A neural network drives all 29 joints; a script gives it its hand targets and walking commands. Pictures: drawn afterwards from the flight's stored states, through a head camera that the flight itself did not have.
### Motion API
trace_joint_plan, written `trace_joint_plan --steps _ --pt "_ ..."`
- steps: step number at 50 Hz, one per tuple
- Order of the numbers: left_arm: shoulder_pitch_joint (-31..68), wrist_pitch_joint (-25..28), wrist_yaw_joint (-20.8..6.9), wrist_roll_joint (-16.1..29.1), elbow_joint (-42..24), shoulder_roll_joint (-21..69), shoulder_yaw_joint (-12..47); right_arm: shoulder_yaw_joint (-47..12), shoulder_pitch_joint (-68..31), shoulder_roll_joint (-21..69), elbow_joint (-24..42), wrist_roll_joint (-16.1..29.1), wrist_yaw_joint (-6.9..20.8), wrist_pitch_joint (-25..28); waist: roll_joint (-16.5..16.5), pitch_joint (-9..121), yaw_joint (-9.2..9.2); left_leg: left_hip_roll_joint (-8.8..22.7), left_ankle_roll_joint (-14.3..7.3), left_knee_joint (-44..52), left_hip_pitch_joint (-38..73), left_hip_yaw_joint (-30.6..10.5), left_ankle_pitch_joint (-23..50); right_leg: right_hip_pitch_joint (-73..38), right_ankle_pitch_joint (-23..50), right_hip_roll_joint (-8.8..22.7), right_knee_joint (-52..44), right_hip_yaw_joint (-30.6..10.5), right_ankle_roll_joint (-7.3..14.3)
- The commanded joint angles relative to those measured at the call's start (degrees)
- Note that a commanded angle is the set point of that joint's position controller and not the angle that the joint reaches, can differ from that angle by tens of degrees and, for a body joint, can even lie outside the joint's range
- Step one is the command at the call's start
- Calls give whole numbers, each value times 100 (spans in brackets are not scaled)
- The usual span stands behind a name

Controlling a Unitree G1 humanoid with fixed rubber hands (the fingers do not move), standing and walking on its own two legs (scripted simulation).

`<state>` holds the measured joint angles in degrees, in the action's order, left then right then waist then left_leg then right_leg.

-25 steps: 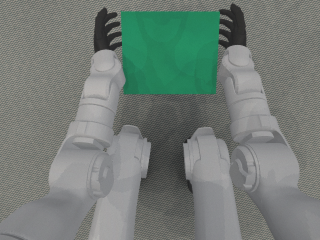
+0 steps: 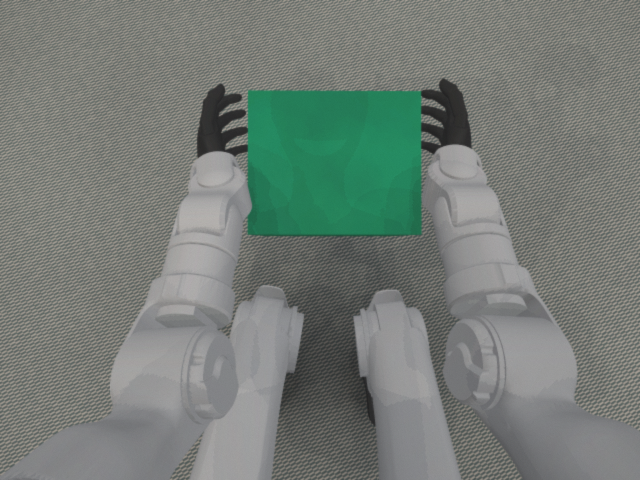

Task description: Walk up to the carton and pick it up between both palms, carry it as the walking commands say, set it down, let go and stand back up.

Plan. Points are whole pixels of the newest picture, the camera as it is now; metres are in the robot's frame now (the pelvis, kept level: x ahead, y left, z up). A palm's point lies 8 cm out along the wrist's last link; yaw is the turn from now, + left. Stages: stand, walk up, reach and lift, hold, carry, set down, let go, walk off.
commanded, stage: reach and lift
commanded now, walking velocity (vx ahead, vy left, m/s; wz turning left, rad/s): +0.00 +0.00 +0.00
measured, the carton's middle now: (331, 175) +0.48 +0.00 -0.17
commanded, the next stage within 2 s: none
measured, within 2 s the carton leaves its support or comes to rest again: neither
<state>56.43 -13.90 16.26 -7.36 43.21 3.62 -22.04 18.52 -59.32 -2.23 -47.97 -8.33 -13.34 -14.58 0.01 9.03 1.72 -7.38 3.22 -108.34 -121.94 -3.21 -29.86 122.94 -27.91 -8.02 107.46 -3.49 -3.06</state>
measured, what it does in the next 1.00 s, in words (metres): rises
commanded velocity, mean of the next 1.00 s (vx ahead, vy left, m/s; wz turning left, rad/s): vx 0.00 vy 0.00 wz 0.00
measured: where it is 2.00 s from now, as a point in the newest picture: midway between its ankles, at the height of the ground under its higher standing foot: (321, 392)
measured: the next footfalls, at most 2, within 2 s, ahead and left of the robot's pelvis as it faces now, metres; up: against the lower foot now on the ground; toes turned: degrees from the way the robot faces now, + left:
none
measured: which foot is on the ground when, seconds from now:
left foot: down 0.00-1.00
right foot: down 0.00-1.00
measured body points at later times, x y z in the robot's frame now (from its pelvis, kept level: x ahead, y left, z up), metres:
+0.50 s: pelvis +0.01 +0.00 +0.06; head +0.24 +0.00 +0.45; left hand +0.47 +0.15 -0.01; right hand +0.48 -0.14 -0.02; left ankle +0.11 +0.12 -0.42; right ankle +0.12 -0.12 -0.42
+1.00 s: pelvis +0.03 +0.00 +0.12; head +0.21 +0.00 +0.53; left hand +0.45 +0.15 +0.06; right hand +0.47 -0.13 +0.06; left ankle +0.11 +0.12 -0.42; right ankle +0.12 -0.12 -0.42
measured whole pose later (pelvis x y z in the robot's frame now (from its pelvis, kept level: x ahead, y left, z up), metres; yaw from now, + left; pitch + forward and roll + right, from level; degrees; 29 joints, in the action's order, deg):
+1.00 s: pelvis +0.03 +0.00 +0.12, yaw +0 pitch +35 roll +0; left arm 41.7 -13.2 15.9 -8.1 41.1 7.7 -20.6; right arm 17.5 -44.4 1.8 -46.0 -8.5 -13.0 -13.4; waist -0.6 13.2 1.7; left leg -7.9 1.9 -87.6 -93.4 -5.2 -29.3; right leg 93.9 -28.1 -7.8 86.9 -5.6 -2.4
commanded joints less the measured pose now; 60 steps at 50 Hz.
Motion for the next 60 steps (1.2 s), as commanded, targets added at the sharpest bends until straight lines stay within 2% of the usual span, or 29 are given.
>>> trace_joint_plan --steps 1,3,4,6,9,12,16,17,18,23,24,27,28,30,32,33,36,39,41,43,44,45,49,51,52,53,55,59,60 --pt "3650 115 -2402 593 -379 5634 3028 -2610 -3606 6318 506 684 1999 234 240 6259 64 -279 -196 1140 3177 694 983 -4025 993 -272 -1023 620 198" --pt "3624 92 -2401 628 -423 5699 3104 -2619 -3441 6371 476 670 2005 212 137 6214 40 -285 -170 1202 3285 706 984 -4023 997 -290 -1072 608 215" --pt "3602 113 -2394 725 -616 5795 3262 -2815 -3516 6407 743 743 1993 228 226 6568 49 -306 -165 1188 3447 688 1212 -4292 1214 -298 -1089 590 204" --pt "3554 78 -2395 671 -464 5704 3142 -2664 -3329 6354 498 638 1994 195 218 6090 7 -295 -167 1291 3354 658 1066 -4113 1051 -294 -1184 589 212" --pt "3426 93 -2374 737 -558 5843 3281 -2709 -3180 6377 585 648 1983 208 279 6237 -57 -308 -151 1405 3557 622 1150 -4352 1157 -313 -1280 603 218" --pt "3310 72 -2346 662 -413 5845 3230 -2657 -3149 6304 524 648 2005 234 55 5977 13 -301 -129 1571 3759 580 1108 -4220 1044 -301 -1347 599 244" --pt "3071 81 -2323 590 -252 5956 3096 -2659 -3059 6332 515 597 2026 242 219 5735 -21 -303 -143 1734 3886 544 1064 -4310 961 -292 -1585 585 230" --pt "3027 85 -2313 548 -187 5907 3046 -2632 -3130 6264 590 589 2029 279 88 5660 23 -308 -142 1777 3913 535 1042 -4274 944 -281 -1596 554 251" --pt "3051 94 -2315 604 -331 5986 3151 -2680 -3072 6337 626 620 2041 260 184 5881 -77 -305 -145 1814 4087 509 1108 -4452 1030 -289 -1625 594 234" --pt "2957 97 -2285 523 -315 5990 3086 -2588 -2871 6375 430 547 2050 239 193 5650 -48 -305 -142 2036 4253 498 985 -4573 873 -279 -1860 567 234" --pt "2949 65 -2288 463 -209 5982 3027 -2513 -2856 6358 350 544 2061 236 28 5478 -2 -294 -144 2102 4306 490 872 -4500 755 -271 -1889 527 252" --pt "2902 102 -2268 501 -348 6032 3139 -2639 -2837 6441 488 611 2066 265 42 5689 19 -302 -140 2177 4542 480 1088 -4728 953 -282 -1985 503 243" --pt "2859 113 -2272 532 -340 6056 3113 -2606 -2714 6431 430 519 2057 256 200 5622 -80 -310 -134 2179 4466 466 1120 -4795 1007 -277 -2030 527 232" --pt "2813 112 -2278 570 -411 6089 3203 -2684 -2681 6544 507 576 2055 248 191 5793 -75 -310 -140 2270 4706 442 1152 -4983 1022 -286 -2106 507 213" --pt "2731 93 -2281 502 -305 6074 3127 -2619 -2583 6471 422 533 2054 248 164 5482 -63 -313 -130 2375 4650 454 1058 -4967 937 -276 -2230 485 220" --pt "2658 98 -2281 459 -305 6048 3107 -2664 -2533 6534 395 533 2050 238 194 5517 33 -309 -138 2403 4643 474 1092 -5102 979 -267 -2274 450 214" --pt "2502 110 -2295 520 -303 6152 3207 -2762 -2448 6603 505 606 2041 268 120 5590 15 -330 -126 2531 4892 454 1224 -5358 1127 -270 -2401 404 208" --pt "2471 135 -2296 484 -308 6092 3134 -2675 -2247 6608 359 515 2028 271 263 5234 -68 -313 -146 2666 4850 411 1065 -5362 994 -258 -2573 386 201" --pt "2268 116 -2311 436 -119 6139 3091 -2721 -2338 6545 488 576 2031 310 110 5105 27 -305 -139 2802 4993 403 1100 -5391 994 -237 -2675 354 211" --pt "2217 137 -2307 453 -225 6212 3193 -2752 -2239 6542 573 540 2018 330 177 5306 -78 -311 -130 2867 5139 371 1218 -5615 1146 -244 -2750 356 209" --pt "2288 162 -2298 520 -363 6220 3302 -2827 -2237 6552 678 590 2019 357 78 5510 -54 -319 -108 2893 5329 374 1328 -5747 1262 -254 -2756 341 215" --pt "2281 193 -2291 564 -467 6179 3361 -2890 -2149 6647 655 621 2002 352 166 5584 -42 -309 -125 2927 5427 360 1380 -5872 1310 -248 -2791 340 192" --pt "2115 188 -2299 445 -308 6130 3214 -2713 -1856 6622 333 488 2024 323 108 4905 -48 -300 -114 3206 5393 339 1148 -5827 1082 -212 -3054 290 211" --pt "1828 167 -2314 373 -86 6214 3170 -2735 -1904 6634 542 465 2022 349 215 4977 -59 -289 -136 3336 5557 310 1151 -6016 1079 -222 -3192 303 180" --pt "1965 199 -2319 409 -239 6236 3200 -2767 -1830 6650 535 449 2014 349 258 5045 -125 -303 -127 3333 5566 326 1195 -6173 1131 -222 -3242 266 180" --pt "1899 203 -2312 339 -231 6150 3175 -2798 -1802 6680 514 500 2021 351 133 4974 20 -282 -143 3417 5656 334 1191 -6184 1117 -208 -3269 228 180" --pt "1822 222 -2319 334 -226 6205 3154 -2844 -1886 6691 580 539 2036 381 135 4879 56 -293 -149 3527 5752 296 1212 -6266 1121 -189 -3380 182 189" --pt "1673 253 -2350 351 -188 6227 3177 -2794 -1567 6639 516 414 2024 397 218 4750 -78 -275 -141 3718 5864 249 1243 -6494 1191 -179 -3598 181 191" --pt "1667 256 -2354 312 -222 6204 3158 -2794 -1545 6703 501 414 2036 394 229 4695 -15 -272 -146 3821 5973 243 1292 -6515 1237 -185 -3655 196 176"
